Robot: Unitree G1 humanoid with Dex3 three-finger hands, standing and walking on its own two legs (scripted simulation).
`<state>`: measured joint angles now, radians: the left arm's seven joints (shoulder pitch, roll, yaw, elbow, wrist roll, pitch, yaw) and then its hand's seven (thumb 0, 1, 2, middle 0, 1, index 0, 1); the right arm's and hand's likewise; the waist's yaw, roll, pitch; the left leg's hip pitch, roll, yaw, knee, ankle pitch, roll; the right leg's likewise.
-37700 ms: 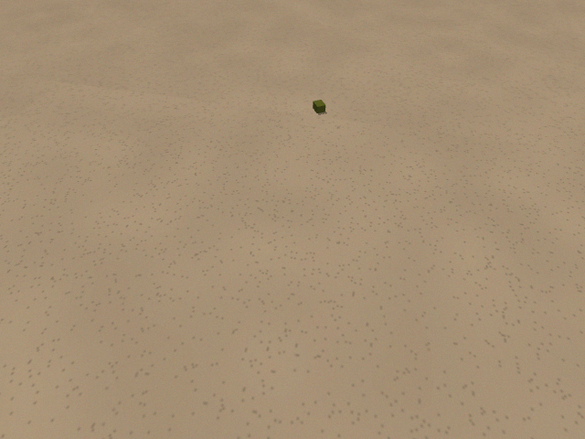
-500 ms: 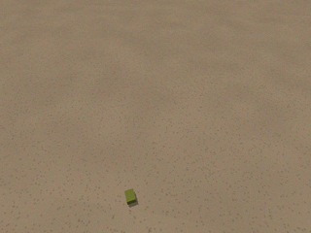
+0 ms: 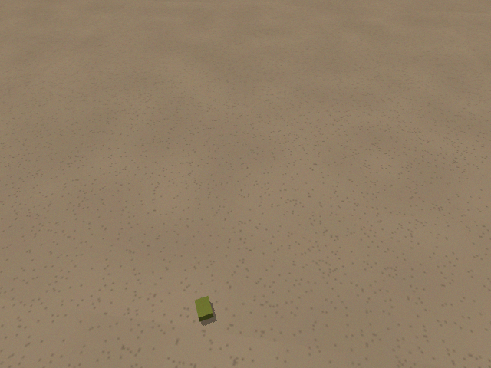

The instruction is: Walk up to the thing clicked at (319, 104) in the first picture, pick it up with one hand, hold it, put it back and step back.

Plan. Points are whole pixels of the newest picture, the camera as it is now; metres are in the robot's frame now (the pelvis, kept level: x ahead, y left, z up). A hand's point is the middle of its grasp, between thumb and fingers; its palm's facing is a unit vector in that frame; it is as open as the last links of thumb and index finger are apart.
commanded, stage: stand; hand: left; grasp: from above
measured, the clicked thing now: (204, 308) +0.48 +0.21 -0.76
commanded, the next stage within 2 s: step back in 0.84 s
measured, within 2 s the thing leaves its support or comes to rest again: neither
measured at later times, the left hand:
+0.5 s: hand out of the picture +0.09 +0.24 -0.16, palm faces +0.01 -0.94 -0.34, open 7.4 cm
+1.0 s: hand out of the picture +0.08 +0.26 -0.16, palm faces +0.00 -0.93 -0.37, open 7.4 cm
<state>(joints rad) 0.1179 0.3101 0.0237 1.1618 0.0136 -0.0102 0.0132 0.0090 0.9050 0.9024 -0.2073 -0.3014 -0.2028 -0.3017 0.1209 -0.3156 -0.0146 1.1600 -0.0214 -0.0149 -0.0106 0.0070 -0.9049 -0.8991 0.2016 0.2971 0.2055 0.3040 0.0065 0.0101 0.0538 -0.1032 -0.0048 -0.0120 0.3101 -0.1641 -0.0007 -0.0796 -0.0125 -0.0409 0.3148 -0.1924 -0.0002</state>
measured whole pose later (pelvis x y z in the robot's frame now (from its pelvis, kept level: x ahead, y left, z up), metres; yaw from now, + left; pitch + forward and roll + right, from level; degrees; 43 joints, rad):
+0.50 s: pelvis +0.01 -0.01 +0.00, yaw +0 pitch -2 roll +0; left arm 0.09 0.32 0.02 1.16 0.01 -0.01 0.01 0.01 0.91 0.90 -0.21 -0.30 -0.20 -0.30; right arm 0.10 -0.33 -0.01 1.15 -0.02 -0.02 -0.01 0.01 -0.90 -0.90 0.20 0.30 0.21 0.30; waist 0.01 0.01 0.05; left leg -0.09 0.00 -0.01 0.30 -0.18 -0.01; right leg -0.07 0.00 -0.04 0.30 -0.21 -0.01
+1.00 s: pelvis -0.01 +0.00 -0.01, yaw -1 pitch -2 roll +0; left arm 0.07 0.35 0.06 1.05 0.00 0.00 0.01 0.01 0.90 0.90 -0.21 -0.30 -0.21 -0.30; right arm 0.05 -0.37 -0.03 1.06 0.00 0.02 0.00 0.01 -0.90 -0.90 0.20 0.30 0.21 0.30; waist 0.00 0.01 0.15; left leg -0.26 0.01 -0.02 0.56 -0.25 0.01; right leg -0.18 0.01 -0.04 0.43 -0.23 -0.02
